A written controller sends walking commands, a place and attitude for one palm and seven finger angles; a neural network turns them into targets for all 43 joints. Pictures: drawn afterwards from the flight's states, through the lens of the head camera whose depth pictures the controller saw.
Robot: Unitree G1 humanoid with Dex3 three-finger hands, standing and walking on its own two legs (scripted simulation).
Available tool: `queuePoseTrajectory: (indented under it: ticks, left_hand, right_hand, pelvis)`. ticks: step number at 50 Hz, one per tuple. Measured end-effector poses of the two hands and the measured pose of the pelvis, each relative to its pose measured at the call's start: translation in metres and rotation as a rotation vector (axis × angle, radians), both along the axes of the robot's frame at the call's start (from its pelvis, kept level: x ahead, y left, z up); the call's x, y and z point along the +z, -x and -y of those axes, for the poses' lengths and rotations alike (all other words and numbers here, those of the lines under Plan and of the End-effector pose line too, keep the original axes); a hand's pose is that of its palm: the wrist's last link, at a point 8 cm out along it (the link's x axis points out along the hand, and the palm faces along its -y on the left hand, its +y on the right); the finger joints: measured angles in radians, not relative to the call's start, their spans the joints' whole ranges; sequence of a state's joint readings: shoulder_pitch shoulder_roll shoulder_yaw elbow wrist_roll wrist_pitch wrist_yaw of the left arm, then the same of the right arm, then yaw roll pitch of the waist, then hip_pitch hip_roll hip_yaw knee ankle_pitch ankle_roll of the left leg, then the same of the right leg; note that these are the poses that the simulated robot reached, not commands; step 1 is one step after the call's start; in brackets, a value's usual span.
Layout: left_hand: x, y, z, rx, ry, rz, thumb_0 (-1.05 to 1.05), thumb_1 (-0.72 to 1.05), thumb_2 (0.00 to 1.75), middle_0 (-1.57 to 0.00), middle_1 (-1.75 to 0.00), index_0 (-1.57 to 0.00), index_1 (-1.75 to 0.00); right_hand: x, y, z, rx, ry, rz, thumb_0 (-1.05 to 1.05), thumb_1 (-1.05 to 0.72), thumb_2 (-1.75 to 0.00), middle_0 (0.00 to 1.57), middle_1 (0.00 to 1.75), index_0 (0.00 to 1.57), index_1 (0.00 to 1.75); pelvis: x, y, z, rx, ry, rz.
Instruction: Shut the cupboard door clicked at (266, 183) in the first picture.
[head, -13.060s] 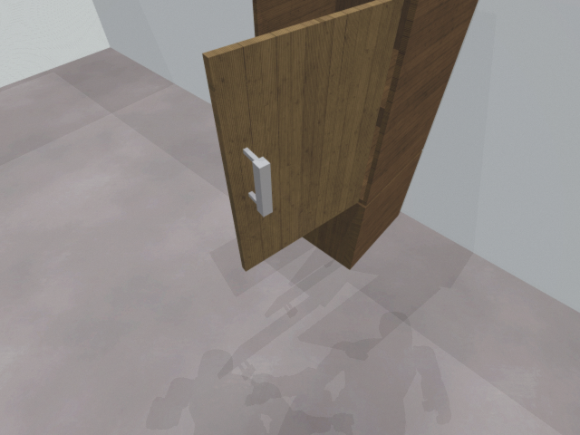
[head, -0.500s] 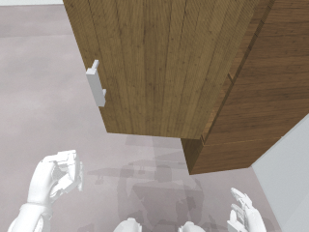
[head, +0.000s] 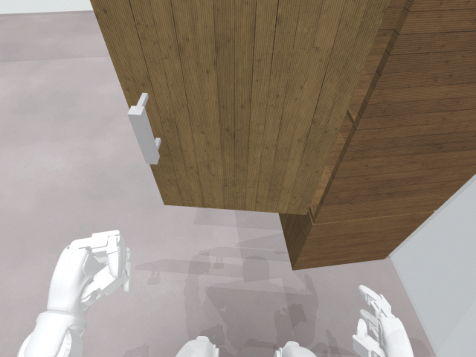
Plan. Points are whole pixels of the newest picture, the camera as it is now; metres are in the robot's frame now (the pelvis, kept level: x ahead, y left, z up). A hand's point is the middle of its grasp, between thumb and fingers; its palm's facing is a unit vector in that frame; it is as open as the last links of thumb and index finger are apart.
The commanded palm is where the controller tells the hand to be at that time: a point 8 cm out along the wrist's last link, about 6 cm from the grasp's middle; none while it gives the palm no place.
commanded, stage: bring the fist close to the handle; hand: left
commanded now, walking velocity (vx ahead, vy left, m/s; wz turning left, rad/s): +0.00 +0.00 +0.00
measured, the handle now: (148, 129) +0.52 +0.22 +0.07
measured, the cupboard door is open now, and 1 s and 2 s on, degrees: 78 78 73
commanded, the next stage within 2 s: push the door shut along its arc in 1.30 s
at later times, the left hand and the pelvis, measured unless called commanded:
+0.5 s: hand (139, 206) +0.33 +0.19 +0.07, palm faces -0.02 -1.00 -0.02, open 3.1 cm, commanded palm +0.32 +0.24 +0.07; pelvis +0.00 +0.01 +0.01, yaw -1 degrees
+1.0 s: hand (156, 165) +0.42 +0.18 +0.07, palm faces -0.01 -1.00 -0.02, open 3.1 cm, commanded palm +0.39 +0.24 +0.07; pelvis +0.00 +0.01 +0.01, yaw -2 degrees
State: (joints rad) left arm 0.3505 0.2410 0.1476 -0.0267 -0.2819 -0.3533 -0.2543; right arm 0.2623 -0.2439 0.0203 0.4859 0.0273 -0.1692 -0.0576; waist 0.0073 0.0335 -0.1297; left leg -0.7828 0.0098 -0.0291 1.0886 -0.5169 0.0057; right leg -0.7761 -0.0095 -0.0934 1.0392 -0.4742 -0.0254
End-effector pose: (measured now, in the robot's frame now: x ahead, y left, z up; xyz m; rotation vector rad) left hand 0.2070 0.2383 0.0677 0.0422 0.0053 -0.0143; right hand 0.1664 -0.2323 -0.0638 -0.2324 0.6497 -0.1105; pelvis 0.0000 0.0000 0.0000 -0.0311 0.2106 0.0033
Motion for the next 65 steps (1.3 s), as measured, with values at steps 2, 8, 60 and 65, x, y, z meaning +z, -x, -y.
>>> queuePoseTrajectory:
  ticks: [2, 8, 60, 65]
  left_hand:
    - [-0.001, -0.006, -0.001, 0.001, -0.002, 0.011, 0.02, 0.89, 0.90, -1.30, -1.50, -1.30, -1.50]
    - [0.000, -0.033, 0.000, -0.013, 0.007, 0.024, 0.02, 0.89, 0.90, -1.30, -1.50, -1.30, -1.50]
    - [-0.002, -0.184, -0.001, 0.019, 0.020, 0.004, 0.02, 0.90, 0.90, -1.30, -1.50, -1.29, -1.50]
    - [-0.003, -0.182, -0.002, 0.021, 0.017, 0.008, 0.02, 0.90, 0.90, -1.30, -1.50, -1.30, -1.50]
  right_hand:
    - [-0.002, 0.000, 0.000, 0.004, 0.001, -0.004, 0.01, -0.90, -0.90, 0.20, 0.30, 0.20, 0.30]
    - [-0.007, 0.007, 0.001, -0.009, -0.003, -0.028, 0.01, -0.90, -0.90, 0.20, 0.30, 0.20, 0.30]
    - [-0.029, 0.108, 0.020, -0.193, 0.002, -0.421, 0.01, -0.91, -0.90, 0.20, 0.30, 0.20, 0.30]
    - [-0.029, 0.106, 0.023, -0.189, 0.015, -0.418, 0.01, -0.91, -0.90, 0.20, 0.30, 0.20, 0.30]
  pelvis:
    - [-0.001, 0.001, 0.000, 0.002, 0.000, -0.002]
    - [-0.001, 0.004, 0.000, 0.000, -0.001, -0.002]
    - [0.009, 0.000, -0.009, -0.044, -0.015, -0.068]
    - [0.008, 0.003, -0.007, -0.037, -0.014, -0.064]
